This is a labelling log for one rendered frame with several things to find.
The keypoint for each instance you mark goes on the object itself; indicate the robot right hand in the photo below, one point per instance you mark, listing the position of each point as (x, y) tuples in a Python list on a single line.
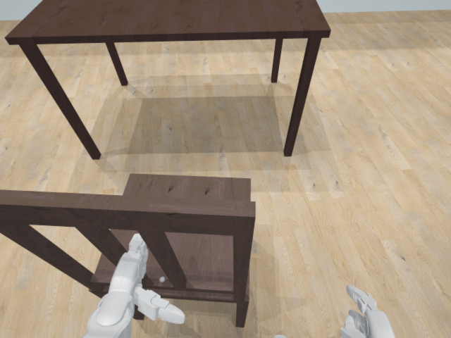
[(374, 324)]

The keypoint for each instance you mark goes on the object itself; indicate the robot left forearm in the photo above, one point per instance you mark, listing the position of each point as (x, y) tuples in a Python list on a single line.
[(112, 318)]

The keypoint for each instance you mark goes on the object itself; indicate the chair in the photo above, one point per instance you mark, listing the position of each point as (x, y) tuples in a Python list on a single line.
[(198, 231)]

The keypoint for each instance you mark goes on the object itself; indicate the table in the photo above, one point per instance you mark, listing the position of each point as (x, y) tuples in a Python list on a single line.
[(109, 21)]

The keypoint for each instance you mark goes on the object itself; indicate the robot left hand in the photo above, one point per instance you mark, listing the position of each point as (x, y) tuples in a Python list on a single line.
[(130, 270)]

